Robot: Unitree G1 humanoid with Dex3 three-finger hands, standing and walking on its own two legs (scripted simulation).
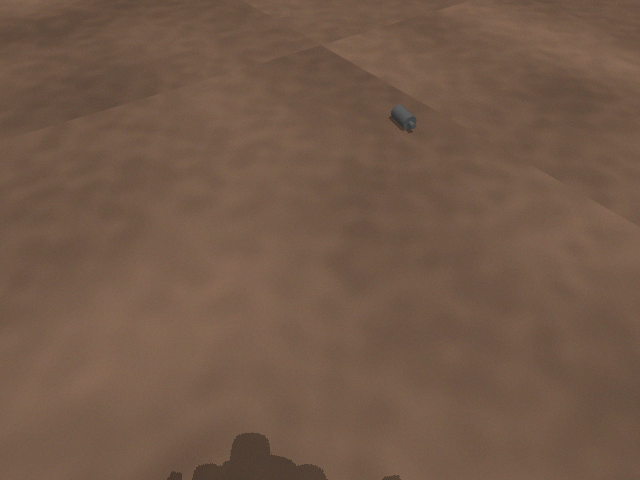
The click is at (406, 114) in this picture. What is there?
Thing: lying bottle
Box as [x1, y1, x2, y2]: [391, 105, 415, 129]
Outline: 396,105 392,109 391,115 405,129 413,128 415,126 415,118 401,105
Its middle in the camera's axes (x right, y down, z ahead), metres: +0.49 -0.73 +2.25
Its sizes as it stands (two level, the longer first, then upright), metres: 0.178 0.085 0.085
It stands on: the floor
